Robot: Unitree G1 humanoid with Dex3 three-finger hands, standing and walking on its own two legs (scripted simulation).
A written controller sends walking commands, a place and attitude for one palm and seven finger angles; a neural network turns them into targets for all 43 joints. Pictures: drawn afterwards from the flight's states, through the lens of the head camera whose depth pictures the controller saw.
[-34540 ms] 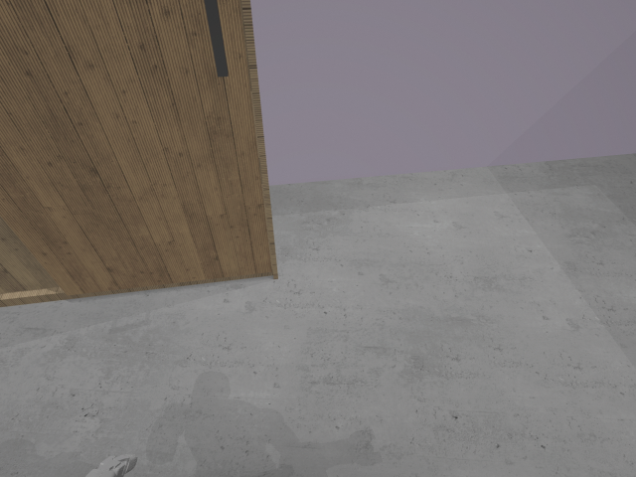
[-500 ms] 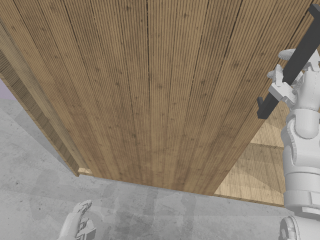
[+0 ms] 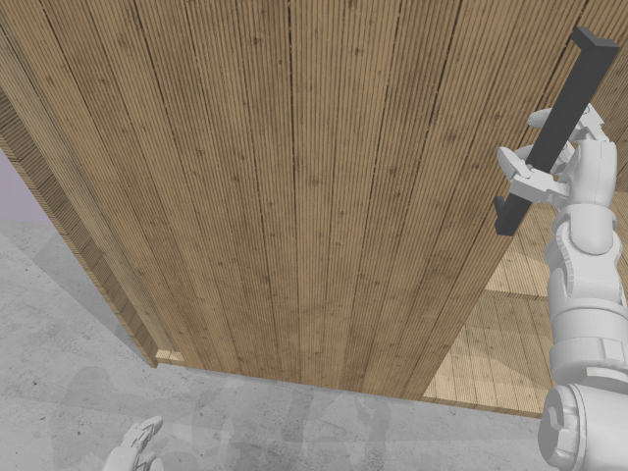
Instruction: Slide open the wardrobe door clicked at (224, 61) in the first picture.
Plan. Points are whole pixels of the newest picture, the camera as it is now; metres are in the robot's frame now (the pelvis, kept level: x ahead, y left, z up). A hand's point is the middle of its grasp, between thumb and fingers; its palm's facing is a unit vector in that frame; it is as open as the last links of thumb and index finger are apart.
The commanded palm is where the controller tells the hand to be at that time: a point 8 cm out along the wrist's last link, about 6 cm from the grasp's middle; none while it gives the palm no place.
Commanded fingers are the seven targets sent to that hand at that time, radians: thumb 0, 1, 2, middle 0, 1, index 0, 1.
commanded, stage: loosen the grip on the handle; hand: right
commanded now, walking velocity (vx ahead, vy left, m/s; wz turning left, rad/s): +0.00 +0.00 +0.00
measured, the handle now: (538, 144) +0.47 -0.24 +0.22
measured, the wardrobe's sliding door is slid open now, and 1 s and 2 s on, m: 0.59 0.59 0.59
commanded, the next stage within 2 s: slip the hand off the handle in 0.38 s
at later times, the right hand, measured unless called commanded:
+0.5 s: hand (524, 171) +0.43 -0.22 +0.20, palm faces +0.26 +0.96 -0.12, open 14.5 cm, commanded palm +0.40 -0.27 +0.19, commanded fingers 0.00 0.55 -0.20 0.25 1.15 0.25 1.15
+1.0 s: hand (601, 187) +0.41 -0.30 +0.20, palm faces +0.40 +0.91 -0.15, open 14.7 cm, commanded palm +0.39 -0.33 +0.19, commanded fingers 0.00 0.55 -0.20 0.25 1.15 0.25 1.15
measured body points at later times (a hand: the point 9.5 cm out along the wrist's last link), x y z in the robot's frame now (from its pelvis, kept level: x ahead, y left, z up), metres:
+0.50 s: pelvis +0.03 +0.00 +0.00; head +0.05 +0.01 +0.45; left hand +0.16 +0.25 -0.11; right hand +0.41 -0.27 +0.21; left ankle +0.04 +0.12 -0.73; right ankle +0.05 -0.11 -0.73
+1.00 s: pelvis +0.04 +0.01 +0.00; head +0.05 +0.01 +0.45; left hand +0.17 +0.26 -0.10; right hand +0.39 -0.35 +0.21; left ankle +0.04 +0.12 -0.73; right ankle +0.05 -0.11 -0.73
